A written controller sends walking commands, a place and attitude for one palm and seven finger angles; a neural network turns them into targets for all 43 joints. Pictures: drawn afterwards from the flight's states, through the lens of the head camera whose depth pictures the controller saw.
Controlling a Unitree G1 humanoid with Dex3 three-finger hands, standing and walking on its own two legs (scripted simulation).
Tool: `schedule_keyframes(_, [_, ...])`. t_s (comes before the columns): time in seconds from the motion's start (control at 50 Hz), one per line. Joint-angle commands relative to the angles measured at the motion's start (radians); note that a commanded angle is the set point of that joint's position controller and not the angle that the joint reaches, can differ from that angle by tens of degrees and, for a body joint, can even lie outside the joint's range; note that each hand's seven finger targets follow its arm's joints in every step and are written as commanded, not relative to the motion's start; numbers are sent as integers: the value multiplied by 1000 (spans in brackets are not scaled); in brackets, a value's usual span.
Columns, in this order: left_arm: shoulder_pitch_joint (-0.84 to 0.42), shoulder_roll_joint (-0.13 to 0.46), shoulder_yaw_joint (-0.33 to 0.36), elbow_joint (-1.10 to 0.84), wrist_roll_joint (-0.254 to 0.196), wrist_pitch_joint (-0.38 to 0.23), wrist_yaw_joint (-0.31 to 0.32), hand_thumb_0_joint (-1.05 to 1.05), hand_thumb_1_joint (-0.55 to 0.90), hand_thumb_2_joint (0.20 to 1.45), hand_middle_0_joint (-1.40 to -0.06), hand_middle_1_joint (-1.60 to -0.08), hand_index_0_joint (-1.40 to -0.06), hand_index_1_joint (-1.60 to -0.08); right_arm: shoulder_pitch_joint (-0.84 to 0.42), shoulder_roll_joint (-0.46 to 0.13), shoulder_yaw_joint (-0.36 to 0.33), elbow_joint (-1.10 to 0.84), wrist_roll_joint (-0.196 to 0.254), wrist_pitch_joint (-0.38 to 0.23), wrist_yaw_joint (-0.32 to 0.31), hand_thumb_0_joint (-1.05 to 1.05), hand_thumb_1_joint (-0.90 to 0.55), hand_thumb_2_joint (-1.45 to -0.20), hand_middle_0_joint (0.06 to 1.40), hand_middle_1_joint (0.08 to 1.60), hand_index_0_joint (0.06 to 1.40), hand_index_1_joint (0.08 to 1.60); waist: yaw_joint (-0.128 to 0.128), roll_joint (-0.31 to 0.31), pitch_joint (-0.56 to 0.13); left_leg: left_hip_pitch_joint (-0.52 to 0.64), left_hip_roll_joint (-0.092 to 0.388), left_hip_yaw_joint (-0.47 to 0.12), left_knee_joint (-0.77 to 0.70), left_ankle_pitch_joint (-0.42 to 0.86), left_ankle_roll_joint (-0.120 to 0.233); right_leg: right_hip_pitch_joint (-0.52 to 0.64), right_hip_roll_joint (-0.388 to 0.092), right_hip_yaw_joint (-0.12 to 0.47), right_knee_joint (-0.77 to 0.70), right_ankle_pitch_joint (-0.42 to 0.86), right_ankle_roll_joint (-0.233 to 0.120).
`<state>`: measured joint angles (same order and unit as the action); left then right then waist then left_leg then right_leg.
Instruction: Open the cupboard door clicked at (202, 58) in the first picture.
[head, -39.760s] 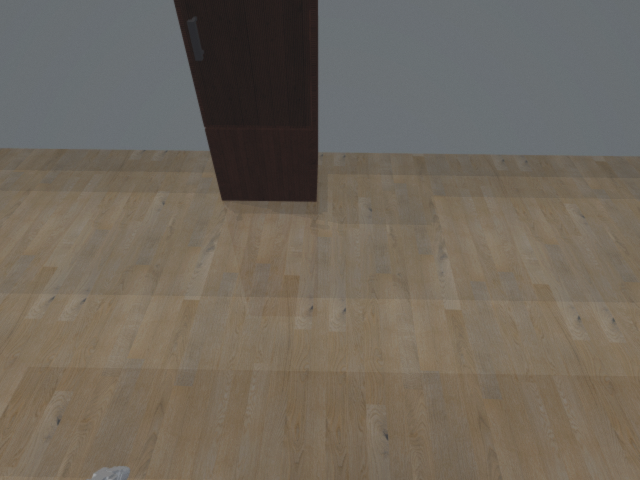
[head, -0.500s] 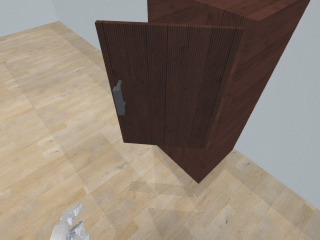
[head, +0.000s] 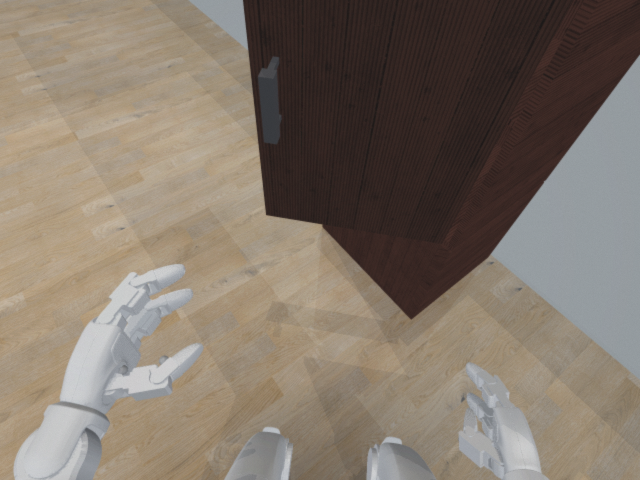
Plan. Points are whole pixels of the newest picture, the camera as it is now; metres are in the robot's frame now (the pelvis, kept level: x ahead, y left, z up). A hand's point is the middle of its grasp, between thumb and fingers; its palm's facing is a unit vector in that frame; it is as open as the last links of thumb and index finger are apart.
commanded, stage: raise the hand with hooked fingers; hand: left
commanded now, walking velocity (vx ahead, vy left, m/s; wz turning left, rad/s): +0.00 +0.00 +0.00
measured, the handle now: (273, 101) +0.64 +0.14 +0.08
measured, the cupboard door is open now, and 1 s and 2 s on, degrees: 42 42 42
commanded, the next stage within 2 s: move the hooked fingers beside the handle in 1.48 s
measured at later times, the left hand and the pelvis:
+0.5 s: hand (130, 309) +0.27 +0.24 +0.07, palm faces -0.06 -1.00 -0.06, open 12.7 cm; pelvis +0.02 +0.01 +0.02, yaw -1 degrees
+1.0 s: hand (101, 259) +0.31 +0.27 +0.11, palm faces -0.05 -1.00 -0.04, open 14.0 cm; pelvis +0.02 +0.00 +0.04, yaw -1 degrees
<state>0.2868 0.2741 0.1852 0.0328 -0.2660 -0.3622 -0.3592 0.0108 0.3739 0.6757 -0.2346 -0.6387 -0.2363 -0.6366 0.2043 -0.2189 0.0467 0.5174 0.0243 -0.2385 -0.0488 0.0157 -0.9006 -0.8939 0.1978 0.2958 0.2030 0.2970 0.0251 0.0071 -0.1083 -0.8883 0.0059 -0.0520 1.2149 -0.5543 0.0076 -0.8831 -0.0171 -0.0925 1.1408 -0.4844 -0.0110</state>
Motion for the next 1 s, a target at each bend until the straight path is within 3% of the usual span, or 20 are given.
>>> schedule_keyframes(0.0, [-80, 148, 113, -140, -41, 19, -14, 0, 153, 580, -253, -780, -253, -780, -18, -169, -82, -146, 14, -45, -28, 0, -900, -900, 200, 300, 200, 300, -25, 40, -229, 131, -16, -6, -281, 162, 8, 167, 35, 35, -221, 38, -12])
schedule_keyframes(0.02, [-87, 166, 136, -128, -54, 30, -19, 0, 130, 570, -255, -795, -255, -795, -25, -168, -77, -150, 9, -44, -29, 0, -900, -900, 200, 300, 200, 300, -12, 54, -225, 125, -18, -5, -284, 174, 7, 186, 38, 34, -218, 44, -18])
schedule_keyframes(0.08, [-75, 168, 160, -163, -67, 16, -11, 0, 60, 540, -260, -840, -260, -840, -13, -162, -79, -154, 7, -50, -25, 0, -900, -900, 200, 300, 200, 300, -4, 40, -273, 156, -16, -2, -300, 229, 5, 220, 34, 28, -220, 89, -15])
schedule_keyframes(0.12, [-84, 171, 162, -153, -74, 2, -8, 0, 13, 520, -263, -870, -263, -870, -9, -163, -77, -149, 1, -54, -21, 0, -900, -900, 200, 300, 200, 300, -5, 37, -249, 160, -15, -6, -300, 268, 2, 222, 39, 20, -211, 128, -21])
schedule_keyframes(0.2, [-106, 159, 142, -123, -64, -23, -10, 0, -80, 480, -270, -930, -270, -930, 16, -178, -83, -137, 6, -58, -19, 0, -900, -900, 200, 300, 200, 300, -32, 35, -197, 166, -10, -7, -318, 218, 0, 172, 37, 15, -227, 87, -15])
schedule_keyframes(0.22, [-129, 177, 152, -113, -70, -21, -18, 0, -103, 470, -272, -945, -272, -945, 17, -183, -80, -139, 4, -57, -21, 0, -900, -900, 200, 300, 200, 300, -29, 36, -184, 157, -12, -7, -316, 228, 1, 180, 39, 16, -223, 97, -21])
schedule_keyframes(0.3, [-133, 203, 177, -145, -67, -24, -23, 0, -197, 430, -278, -1005, -278, -1005, 38, -189, -87, -140, 8, -57, -23, 0, -900, -900, 200, 300, 200, 300, -25, 76, -238, 223, -9, -7, -334, 294, -6, 207, 36, 11, -228, 152, -19])
schedule_keyframes(0.32, [-152, 232, 199, -139, -70, -19, -28, 0, -220, 420, -280, -1020, -280, -1020, 40, -193, -86, -139, 6, -55, -24, 0, -900, -900, 200, 300, 200, 300, -20, 83, -238, 222, -10, -6, -327, 318, -6, 218, 41, 14, -222, 173, -24])
schedule_keyframes(0.4, [-168, 226, 199, -120, -73, -14, -32, 0, -313, 380, -287, -1080, -287, -1080, 46, -192, -84, -135, 10, -46, -25, 0, -900, -900, 200, 300, 200, 300, -29, 97, -221, 250, -7, -6, -343, 334, -10, 221, 40, 10, -240, 187, -19])
schedule_keyframes(0.46, [-201, 256, 225, -99, -80, -4, -51, 0, -383, 350, -292, -1125, -292, -1125, 50, -195, -82, -138, 11, -39, -26, 0, -900, -900, 200, 300, 200, 300, -25, 110, -233, 267, -7, -2, -345, 361, -13, 244, 43, 14, -244, 215, -22])
schedule_keyframes(0.56, [-250, 283, 250, -37, -98, 18, -94, 0, -500, 300, -300, -1200, -300, -1200, 54, -199, -77, -134, 14, -31, -29, 0, -900, -900, 200, 300, 200, 300, -32, 78, -236, 274, -7, 3, -343, 391, -9, 273, 46, 20, -260, 265, -19])
schedule_keyframes(0.62, [-321, 306, 261, 8, -108, 32, -120, 0, -500, 300, -300, -1200, -300, -1200, 53, -204, -70, -132, 13, -26, -32, 0, -900, -900, 200, 300, 200, 300, -36, 84, -202, 261, -9, 5, -346, 376, -6, 280, 52, 23, -269, 264, -25])
schedule_keyframes(0.74, [-390, 361, 305, 44, -118, 34, -161, 0, -500, 300, -300, -1200, -300, -1200, 56, -204, -67, -125, 12, -22, -33, 0, -900, -900, 200, 300, 200, 300, -28, 100, -261, 296, -8, 10, -351, 436, -5, 323, 49, 33, -278, 320, -25])
schedule_keyframes(0.82, [-429, 383, 326, 113, -130, 41, -184, 0, -500, 300, -300, -1200, -300, -1200, 57, -209, -66, -121, 13, -18, -36, 0, -900, -900, 200, 300, 200, 300, -29, 84, -228, 276, -10, 15, -358, 398, -1, 326, 50, 40, -294, 296, -26])
schedule_keyframes(0.94, [-509, 436, 358, 175, -131, 47, -208, 0, -500, 300, -300, -1200, -300, -1200, 66, -213, -64, -121, 17, -8, -42, 0, -900, -900, 200, 300, 200, 300, -29, 80, -238, 277, -10, 22, -381, 359, 4, 344, 47, 52, -321, 258, -24])
schedule_keyframes(0.98, [-494, 409, 340, 201, -133, 48, -218, 0, -500, 300, -300, -1200, -300, -1200, 71, -211, -66, -122, 20, -8, -42, 0, -900, -900, 200, 300, 200, 300, -31, 78, -228, 280, -10, 26, -388, 358, 6, 344, 45, 53, -329, 260, -21])
